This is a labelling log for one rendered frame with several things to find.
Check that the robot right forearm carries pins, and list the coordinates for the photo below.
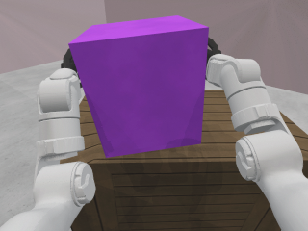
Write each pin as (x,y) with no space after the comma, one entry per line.
(246,93)

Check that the left robot upper arm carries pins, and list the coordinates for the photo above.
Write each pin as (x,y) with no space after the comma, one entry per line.
(60,192)

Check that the robot right hand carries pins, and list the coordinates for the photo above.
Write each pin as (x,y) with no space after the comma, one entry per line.
(212,52)

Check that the right robot upper arm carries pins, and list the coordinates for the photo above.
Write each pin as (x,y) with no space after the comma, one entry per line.
(272,160)

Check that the robot left forearm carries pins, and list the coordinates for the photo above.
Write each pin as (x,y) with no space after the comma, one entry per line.
(58,119)

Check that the robot left hand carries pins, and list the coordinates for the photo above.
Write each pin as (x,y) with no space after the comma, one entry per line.
(69,63)

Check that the carton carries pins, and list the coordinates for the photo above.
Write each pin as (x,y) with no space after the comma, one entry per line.
(144,81)

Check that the pedestal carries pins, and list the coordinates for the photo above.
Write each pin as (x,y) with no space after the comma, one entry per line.
(188,188)

